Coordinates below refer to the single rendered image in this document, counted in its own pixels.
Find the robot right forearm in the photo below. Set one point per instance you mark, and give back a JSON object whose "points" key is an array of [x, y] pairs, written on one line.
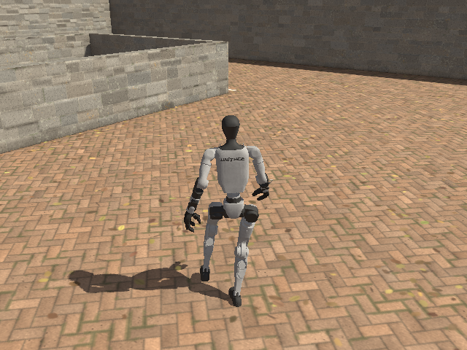
{"points": [[265, 187]]}

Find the robot right upper arm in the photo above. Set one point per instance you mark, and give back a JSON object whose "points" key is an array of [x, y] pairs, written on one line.
{"points": [[255, 154]]}

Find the robot right hand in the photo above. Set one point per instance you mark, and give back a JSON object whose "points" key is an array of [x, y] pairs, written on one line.
{"points": [[258, 191]]}

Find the robot left hand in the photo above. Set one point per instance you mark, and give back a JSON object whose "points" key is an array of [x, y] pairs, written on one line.
{"points": [[188, 222]]}

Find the right robot shin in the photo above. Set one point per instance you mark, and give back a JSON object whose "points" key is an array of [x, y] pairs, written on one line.
{"points": [[240, 267]]}

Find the robot head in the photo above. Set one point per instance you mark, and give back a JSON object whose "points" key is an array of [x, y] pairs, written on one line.
{"points": [[230, 126]]}

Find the robot left forearm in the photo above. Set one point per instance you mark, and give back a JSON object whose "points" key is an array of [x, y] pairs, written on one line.
{"points": [[194, 199]]}

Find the robot left upper arm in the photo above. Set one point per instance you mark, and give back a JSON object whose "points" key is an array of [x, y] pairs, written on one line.
{"points": [[205, 166]]}

